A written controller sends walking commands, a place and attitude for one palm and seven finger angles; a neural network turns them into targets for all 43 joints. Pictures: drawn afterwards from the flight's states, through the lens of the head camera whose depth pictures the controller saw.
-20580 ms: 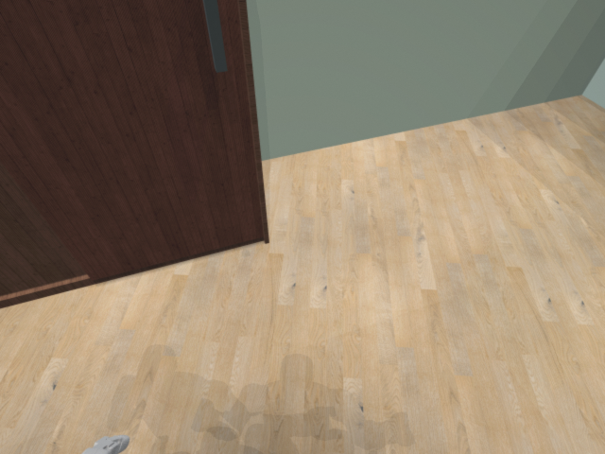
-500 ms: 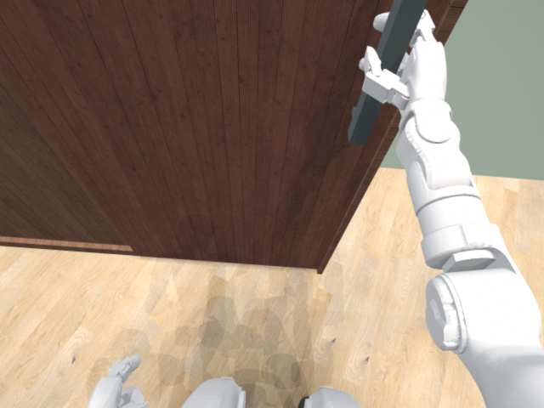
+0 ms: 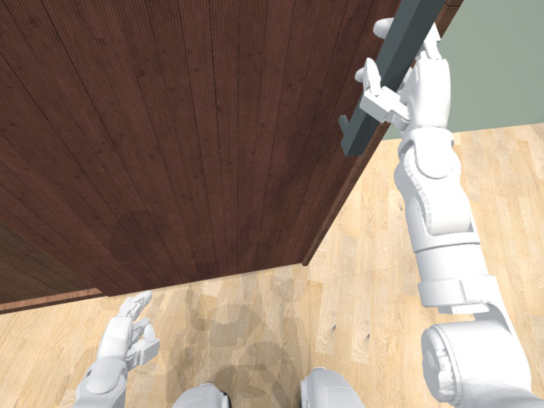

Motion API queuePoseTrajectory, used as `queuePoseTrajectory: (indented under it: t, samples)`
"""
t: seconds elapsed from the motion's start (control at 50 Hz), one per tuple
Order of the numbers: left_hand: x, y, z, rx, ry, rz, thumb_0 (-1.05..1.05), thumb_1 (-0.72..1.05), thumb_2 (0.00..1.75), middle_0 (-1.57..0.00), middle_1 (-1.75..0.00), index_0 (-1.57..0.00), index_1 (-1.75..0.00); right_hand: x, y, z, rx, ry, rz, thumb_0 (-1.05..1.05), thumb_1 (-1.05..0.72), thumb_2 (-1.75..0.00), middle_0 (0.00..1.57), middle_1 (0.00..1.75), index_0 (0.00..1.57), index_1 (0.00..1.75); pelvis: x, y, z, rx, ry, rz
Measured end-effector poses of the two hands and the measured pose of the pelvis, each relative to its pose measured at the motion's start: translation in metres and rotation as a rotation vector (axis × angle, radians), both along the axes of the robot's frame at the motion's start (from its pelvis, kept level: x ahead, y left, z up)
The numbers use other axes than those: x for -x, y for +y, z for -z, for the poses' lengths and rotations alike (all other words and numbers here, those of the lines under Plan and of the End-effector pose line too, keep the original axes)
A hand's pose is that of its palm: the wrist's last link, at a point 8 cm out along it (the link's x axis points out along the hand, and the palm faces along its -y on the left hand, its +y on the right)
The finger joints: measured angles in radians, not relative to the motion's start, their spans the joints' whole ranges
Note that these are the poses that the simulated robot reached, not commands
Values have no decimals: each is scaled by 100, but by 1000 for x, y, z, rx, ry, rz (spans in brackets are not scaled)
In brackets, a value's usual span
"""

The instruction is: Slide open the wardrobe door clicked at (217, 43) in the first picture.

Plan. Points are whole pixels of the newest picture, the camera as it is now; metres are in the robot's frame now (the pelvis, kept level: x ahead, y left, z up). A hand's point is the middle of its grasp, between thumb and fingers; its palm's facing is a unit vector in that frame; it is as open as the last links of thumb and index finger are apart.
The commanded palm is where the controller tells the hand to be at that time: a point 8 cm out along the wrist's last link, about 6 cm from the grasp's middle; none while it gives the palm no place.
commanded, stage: step sideways, sliding the door along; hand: right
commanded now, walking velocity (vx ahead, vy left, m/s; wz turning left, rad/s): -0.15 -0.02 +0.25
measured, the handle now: (380, 61) +0.50 -0.14 +0.19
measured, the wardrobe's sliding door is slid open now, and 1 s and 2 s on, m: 0.01 0.12 0.17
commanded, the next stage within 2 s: none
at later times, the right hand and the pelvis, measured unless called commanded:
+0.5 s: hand (317, 98) +0.43 -0.05 +0.19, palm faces -0.04 +1.00 -0.02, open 6.9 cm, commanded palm +0.40 -0.01 +0.19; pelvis +0.11 +0.01 +0.01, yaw -3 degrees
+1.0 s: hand (286, 98) +0.43 -0.01 +0.19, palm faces -0.27 +0.96 -0.01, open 7.0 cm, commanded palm +0.42 -0.02 +0.19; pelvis +0.14 +0.00 +0.00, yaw +9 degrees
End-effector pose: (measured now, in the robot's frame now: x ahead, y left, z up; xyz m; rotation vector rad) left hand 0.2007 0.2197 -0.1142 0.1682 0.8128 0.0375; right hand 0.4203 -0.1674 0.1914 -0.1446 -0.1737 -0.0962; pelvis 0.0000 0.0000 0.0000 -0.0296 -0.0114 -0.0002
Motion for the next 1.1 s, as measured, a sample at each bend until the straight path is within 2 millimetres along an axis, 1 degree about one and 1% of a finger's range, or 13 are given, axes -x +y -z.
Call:
queuePoseTrajectory:
  t: [0.1,0.24,0.32,0.42,0.5,0.58,0.64,0.7,0.74,0.86,0.94,1.02,1.1]
  samples:
    - [-37,-3,-9,-8,-20,47,1,91,90,-20,-30,-20,-29,0,9,2,-38,-36,-18,-5,-68,-84,44,140,16,132,-21,3,-2,-22,23,20]
    - [-88,-28,-7,97,-86,183,1,91,90,-20,-30,-20,-29,2,25,5,-12,-89,-24,-7,-69,-82,44,140,12,127,-51,24,8,-11,2,36]
    - [-112,-38,-8,130,-76,216,1,91,90,-20,-30,-20,-29,4,37,5,-15,-93,-6,-7,-68,-83,45,140,13,126,-68,32,2,-12,20,67]
    - [-136,-42,-22,112,-57,209,1,91,90,-20,-30,-20,-29,6,52,5,-64,-89,-52,-5,-68,-81,45,140,16,126,-89,22,-13,-17,55,93]
    - [-158,-45,-30,101,-66,212,1,91,90,-20,-30,-20,-29,5,63,8,-108,-121,-153,-4,-69,-78,44,140,17,124,-113,11,-9,-44,65,56]
    - [-179,-51,-35,105,-117,221,1,91,90,-20,-30,-20,-30,2,74,10,-124,-161,-236,-5,-67,-77,43,140,16,127,-132,9,-2,-53,56,25]
    - [-175,-43,-31,101,-126,198,1,91,90,-20,-30,-24,-32,-2,81,11,-118,-206,-286,-5,-67,-78,44,140,18,130,-145,15,7,-52,23,6]
    - [-175,-35,-18,97,-101,185,1,91,90,-20,-30,-25,-33,-4,88,13,-137,-248,-302,-6,-64,-80,45,140,20,133,-158,24,17,-57,-24,20]
    - [-176,-30,-14,85,-92,178,1,91,90,-20,-30,-26,-33,-5,91,13,-148,-259,-305,-7,-64,-82,45,140,21,134,-161,25,19,-53,-23,2]
    - [-168,-19,-24,36,-98,77,1,91,90,-20,-30,-27,-33,-5,97,13,-185,-237,-357,-3,-62,-80,46,140,25,133,-150,9,12,-37,-8,-81]
    - [-154,-13,-32,30,-105,-3,1,91,90,-20,-30,-25,-32,-8,97,13,-164,-252,-413,-4,-62,-76,46,140,21,132,-143,2,10,-30,-15,-141]
    - [-135,-10,-41,42,-95,-24,1,91,90,-20,-30,-22,-31,-7,97,10,-137,-225,-390,-3,-60,-77,46,140,22,135,-132,6,0,-63,-16,-175]
    - [-115,-3,-45,60,-97,-15,1,91,90,-20,-30,-21,-30,-4,99,8,-125,-202,-331,-2,-61,-81,46,140,23,137,-114,19,-6,-78,-22,-206]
